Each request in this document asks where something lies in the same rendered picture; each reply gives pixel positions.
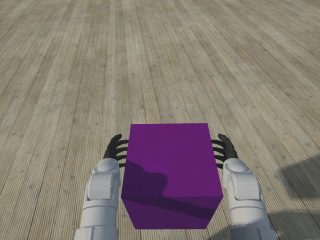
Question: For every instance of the robot right forearm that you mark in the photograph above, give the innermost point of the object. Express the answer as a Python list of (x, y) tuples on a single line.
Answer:
[(246, 203)]

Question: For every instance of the robot right hand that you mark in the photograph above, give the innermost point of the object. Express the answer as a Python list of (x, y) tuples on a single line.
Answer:
[(228, 149)]

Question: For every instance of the robot left forearm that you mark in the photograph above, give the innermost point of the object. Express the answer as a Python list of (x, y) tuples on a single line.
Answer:
[(100, 205)]

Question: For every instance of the robot left hand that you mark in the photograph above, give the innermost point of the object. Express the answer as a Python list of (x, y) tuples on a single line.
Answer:
[(112, 149)]

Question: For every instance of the carton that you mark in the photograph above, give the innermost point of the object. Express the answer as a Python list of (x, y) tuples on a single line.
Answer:
[(171, 179)]

